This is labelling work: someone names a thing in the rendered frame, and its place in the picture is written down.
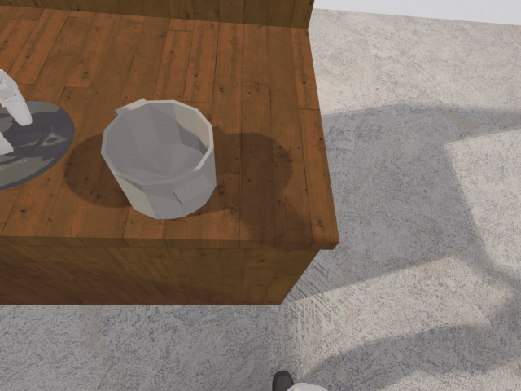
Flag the robot right foot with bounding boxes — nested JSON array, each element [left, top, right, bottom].
[[272, 371, 294, 391]]

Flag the lid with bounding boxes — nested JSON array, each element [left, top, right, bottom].
[[0, 101, 75, 191]]

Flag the knob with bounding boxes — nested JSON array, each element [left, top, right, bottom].
[[0, 113, 20, 141]]

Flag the pot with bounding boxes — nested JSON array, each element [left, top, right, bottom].
[[101, 98, 217, 219]]

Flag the left robot hand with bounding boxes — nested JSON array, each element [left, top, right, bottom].
[[0, 69, 33, 155]]

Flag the table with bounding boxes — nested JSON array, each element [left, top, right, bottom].
[[0, 0, 339, 305]]

